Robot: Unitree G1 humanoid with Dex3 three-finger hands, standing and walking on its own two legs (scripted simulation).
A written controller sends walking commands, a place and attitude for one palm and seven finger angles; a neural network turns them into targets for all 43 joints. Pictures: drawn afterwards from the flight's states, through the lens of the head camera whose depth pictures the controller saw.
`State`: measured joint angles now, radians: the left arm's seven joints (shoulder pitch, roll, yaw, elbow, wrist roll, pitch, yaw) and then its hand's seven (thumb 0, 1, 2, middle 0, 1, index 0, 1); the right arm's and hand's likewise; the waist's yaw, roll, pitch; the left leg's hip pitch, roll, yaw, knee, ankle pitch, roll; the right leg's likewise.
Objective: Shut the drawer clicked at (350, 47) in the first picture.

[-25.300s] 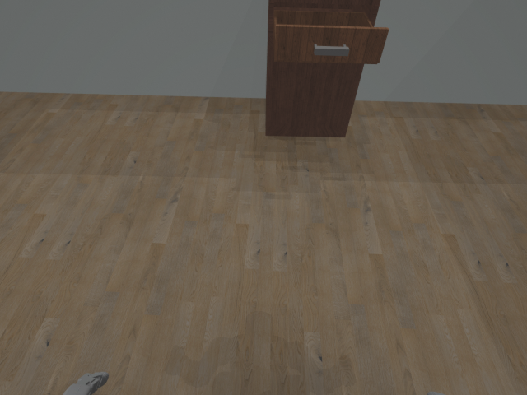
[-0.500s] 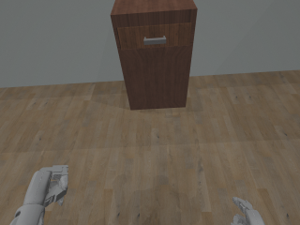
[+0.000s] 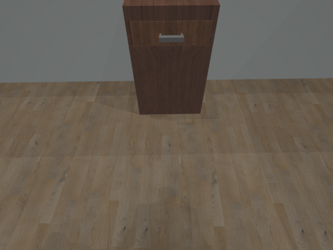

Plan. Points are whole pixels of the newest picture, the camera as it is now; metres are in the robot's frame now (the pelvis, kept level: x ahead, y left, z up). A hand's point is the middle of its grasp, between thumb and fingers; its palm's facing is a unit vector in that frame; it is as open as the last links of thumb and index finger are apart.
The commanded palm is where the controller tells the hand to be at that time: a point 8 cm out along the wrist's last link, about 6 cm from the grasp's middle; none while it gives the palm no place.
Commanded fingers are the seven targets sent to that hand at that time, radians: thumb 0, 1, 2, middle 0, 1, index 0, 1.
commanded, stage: let the arm hang, fingers relaxed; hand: left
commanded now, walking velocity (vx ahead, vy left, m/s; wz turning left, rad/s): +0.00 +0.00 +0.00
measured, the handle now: (171, 36) +1.18 +0.04 -0.09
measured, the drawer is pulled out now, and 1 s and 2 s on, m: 0.00 0.00 0.00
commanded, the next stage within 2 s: look to check the result in 0.48 s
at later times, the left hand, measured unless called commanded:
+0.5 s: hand out of the picture +0.01 +0.15 -0.17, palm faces +0.01 -0.98 -0.18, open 7.3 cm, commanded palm none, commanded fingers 0.00 0.90 0.90 -0.20 -0.30 -0.20 -0.30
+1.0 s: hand out of the picture +0.02 +0.14 -0.17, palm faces +0.02 -0.98 -0.19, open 7.4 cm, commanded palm none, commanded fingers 0.00 0.90 0.90 -0.20 -0.30 -0.20 -0.30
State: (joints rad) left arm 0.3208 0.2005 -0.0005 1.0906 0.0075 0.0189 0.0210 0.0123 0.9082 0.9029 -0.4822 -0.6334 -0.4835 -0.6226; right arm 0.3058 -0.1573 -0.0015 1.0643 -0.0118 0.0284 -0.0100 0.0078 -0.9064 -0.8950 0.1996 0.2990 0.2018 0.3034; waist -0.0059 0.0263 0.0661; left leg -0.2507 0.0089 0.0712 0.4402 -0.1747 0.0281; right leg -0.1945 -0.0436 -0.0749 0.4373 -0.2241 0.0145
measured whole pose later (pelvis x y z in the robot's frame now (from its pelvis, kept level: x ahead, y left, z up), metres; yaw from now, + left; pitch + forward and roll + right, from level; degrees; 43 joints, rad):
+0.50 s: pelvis +0.01 -0.01 +0.00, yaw -1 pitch -1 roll +0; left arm 0.27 0.13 0.01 1.14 0.01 -0.01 0.03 0.01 0.92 0.90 -0.20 -0.30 -0.20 -0.30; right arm 0.31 -0.11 -0.01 1.14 -0.01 0.01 -0.03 0.00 -0.91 -0.90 0.20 0.30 0.20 0.30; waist -0.02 0.01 0.06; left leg -0.21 0.02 0.08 0.41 -0.18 0.01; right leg -0.17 -0.03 -0.06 0.44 -0.24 0.00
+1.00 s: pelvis +0.02 -0.03 +0.00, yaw -1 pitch -2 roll +0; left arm 0.26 0.13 0.01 1.15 0.01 -0.01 0.03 0.01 0.91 0.90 -0.19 -0.30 -0.20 -0.30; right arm 0.27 -0.13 -0.01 1.15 -0.01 0.00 -0.03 0.00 -0.91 -0.90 0.20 0.30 0.20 0.30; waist -0.01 0.02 0.06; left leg -0.18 0.04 0.07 0.41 -0.20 -0.01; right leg -0.13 -0.01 -0.08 0.42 -0.26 -0.02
